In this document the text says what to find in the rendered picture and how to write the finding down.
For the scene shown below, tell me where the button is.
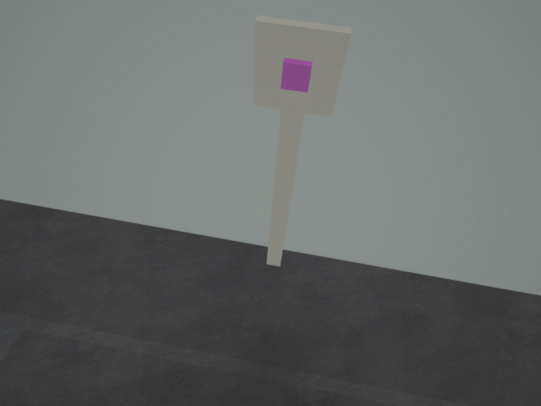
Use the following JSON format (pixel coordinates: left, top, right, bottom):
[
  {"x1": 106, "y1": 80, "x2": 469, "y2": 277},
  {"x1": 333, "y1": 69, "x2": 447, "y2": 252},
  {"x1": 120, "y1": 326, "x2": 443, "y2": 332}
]
[{"x1": 281, "y1": 58, "x2": 313, "y2": 92}]

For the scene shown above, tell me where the panel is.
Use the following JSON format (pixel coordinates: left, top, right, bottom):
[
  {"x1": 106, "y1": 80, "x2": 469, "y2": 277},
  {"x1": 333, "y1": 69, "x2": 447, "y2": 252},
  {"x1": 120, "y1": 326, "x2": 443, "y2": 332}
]
[{"x1": 254, "y1": 15, "x2": 351, "y2": 266}]

